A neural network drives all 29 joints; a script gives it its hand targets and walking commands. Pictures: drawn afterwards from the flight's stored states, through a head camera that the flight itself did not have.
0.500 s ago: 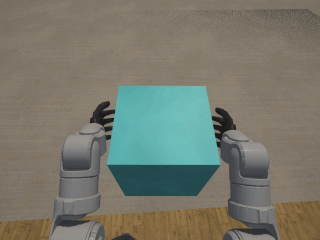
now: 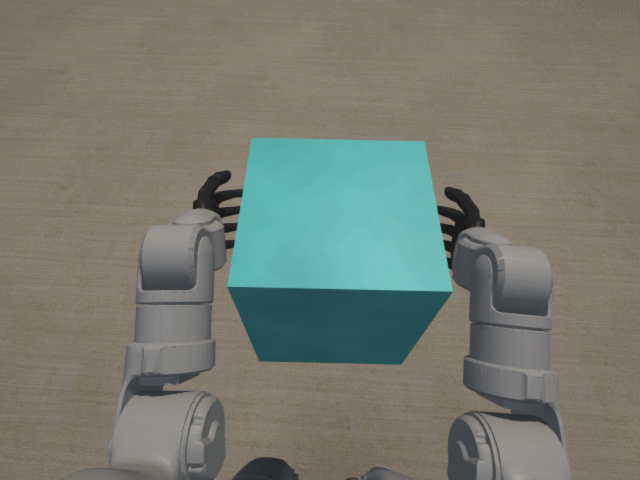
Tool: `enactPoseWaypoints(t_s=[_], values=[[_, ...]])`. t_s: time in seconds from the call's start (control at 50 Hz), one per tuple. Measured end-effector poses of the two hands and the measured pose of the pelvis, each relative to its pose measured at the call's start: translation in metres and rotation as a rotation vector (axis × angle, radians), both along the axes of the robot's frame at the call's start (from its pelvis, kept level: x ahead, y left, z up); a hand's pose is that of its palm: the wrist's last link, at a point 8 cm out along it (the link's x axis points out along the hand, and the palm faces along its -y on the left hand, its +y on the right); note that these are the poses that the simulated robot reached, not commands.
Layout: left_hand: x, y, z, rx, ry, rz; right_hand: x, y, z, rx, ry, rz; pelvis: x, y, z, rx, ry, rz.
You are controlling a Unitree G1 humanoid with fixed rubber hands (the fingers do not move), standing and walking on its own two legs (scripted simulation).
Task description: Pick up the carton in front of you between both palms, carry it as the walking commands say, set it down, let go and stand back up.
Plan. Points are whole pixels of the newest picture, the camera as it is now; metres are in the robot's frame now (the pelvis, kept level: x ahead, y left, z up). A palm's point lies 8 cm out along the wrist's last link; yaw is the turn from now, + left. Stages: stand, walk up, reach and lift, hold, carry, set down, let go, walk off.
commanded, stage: carry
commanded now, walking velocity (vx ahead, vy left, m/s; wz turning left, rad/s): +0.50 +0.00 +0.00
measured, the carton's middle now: (333, 262) +0.38 +0.02 +0.02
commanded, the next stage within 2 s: none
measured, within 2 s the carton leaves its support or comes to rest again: neither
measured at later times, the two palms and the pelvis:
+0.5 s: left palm (257, 117) +0.73 +0.20 -0.04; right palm (409, 132) +0.71 -0.10 -0.03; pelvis +0.36 +0.05 -0.13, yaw +0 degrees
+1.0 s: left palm (274, 34) +1.02 +0.21 -0.03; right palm (399, 38) +1.05 -0.09 -0.03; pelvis +0.71 +0.03 -0.09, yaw +2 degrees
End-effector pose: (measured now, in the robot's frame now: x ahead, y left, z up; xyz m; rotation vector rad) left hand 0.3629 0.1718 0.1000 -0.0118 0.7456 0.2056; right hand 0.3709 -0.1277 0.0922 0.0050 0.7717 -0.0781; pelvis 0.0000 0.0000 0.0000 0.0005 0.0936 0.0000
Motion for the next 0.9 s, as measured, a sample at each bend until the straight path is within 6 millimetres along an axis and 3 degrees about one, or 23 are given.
enactPoseWaypoints(t_s=[0.06, 0.14, 0.2, 0.26, 0.36, 0.44, 0.54, 0.64, 0.72, 0.82, 0.9], values=[[0.03, 0.005, -0.007, -0.01, 0.025, 0.015, 0.036, 0.005, -0.004, -0.004, 0.025, 0.012, 0.034, -0.003, 0.005, 0.011, 0.009, 0.002], [0.083, 0.011, -0.002, -0.01, -0.02, 0.028, 0.09, 0.011, -0.002, 0.015, -0.018, 0.008, 0.083, 0.001, 0.004, 0.006, 0.018, 0.0], [0.128, 0.019, 0.002, -0.009, -0.071, 0.034, 0.134, 0.019, -0.002, 0.032, -0.067, 0.001, 0.128, 0.009, -0.006, -0.009, 0.013, -0.01], [0.178, 0.029, -0.004, -0.005, -0.108, 0.03, 0.182, 0.03, -0.01, 0.036, -0.104, -0.003, 0.181, 0.019, -0.029, -0.036, -0.004, -0.018], [0.278, 0.04, -0.045, -0.016, -0.151, -0.031, 0.269, 0.04, -0.041, -0.032, -0.153, -0.022, 0.284, 0.037, -0.097, -0.074, -0.059, -0.018], [0.34, 0.034, -0.1, -0.018, -0.048, -0.084, 0.319, 0.034, -0.089, -0.072, -0.05, -0.042, 0.331, 0.046, -0.124, -0.011, -0.044, -0.001], [0.391, 0.023, -0.154, -0.015, 0.114, -0.12, 0.359, 0.023, -0.145, -0.052, 0.114, -0.082, 0.386, 0.056, -0.124, -0.006, -0.023, -0.008], [0.452, 0.014, -0.177, -0.039, 0.135, -0.11, 0.413, 0.016, -0.169, -0.033, 0.134, -0.124, 0.449, 0.057, -0.119, -0.013, 0.002, -0.007], [0.509, 0.007, -0.181, -0.05, 0.101, -0.099, 0.471, 0.009, -0.173, -0.02, 0.101, -0.142, 0.511, 0.051, -0.117, -0.018, 0.017, -0.004], [0.587, 0.003, -0.172, -0.019, 0.017, -0.073, 0.562, 0.003, -0.168, 0.003, 0.018, -0.109, 0.596, 0.04, -0.124, -0.019, 0.002, 0.012], [0.625, 0.016, -0.157, -0.01, 0.003, -0.017, 0.622, 0.015, -0.151, -0.002, 0.003, -0.038, 0.644, 0.031, -0.108, 0.002, 0.011, 0.028]])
